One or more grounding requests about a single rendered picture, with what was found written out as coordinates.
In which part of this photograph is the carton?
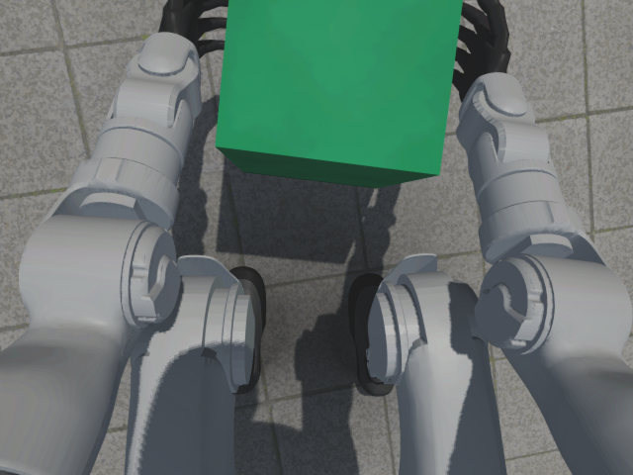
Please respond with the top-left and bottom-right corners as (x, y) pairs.
(215, 0), (463, 188)

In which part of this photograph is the left robot thigh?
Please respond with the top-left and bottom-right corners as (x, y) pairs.
(125, 275), (255, 475)

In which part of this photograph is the left robot hand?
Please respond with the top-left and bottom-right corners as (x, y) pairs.
(158, 0), (228, 58)

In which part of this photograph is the right robot hand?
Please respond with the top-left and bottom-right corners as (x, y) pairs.
(452, 0), (511, 102)

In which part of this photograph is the robot left foot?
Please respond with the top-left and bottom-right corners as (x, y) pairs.
(229, 266), (266, 394)

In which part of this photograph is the right robot upper arm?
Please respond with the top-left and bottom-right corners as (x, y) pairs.
(475, 253), (633, 475)

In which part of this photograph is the robot right forearm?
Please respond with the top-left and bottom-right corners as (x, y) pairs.
(456, 72), (633, 319)

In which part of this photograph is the left robot upper arm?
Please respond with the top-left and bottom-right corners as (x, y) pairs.
(0, 215), (181, 475)

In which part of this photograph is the robot left forearm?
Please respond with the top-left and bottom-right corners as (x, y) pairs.
(19, 32), (202, 309)

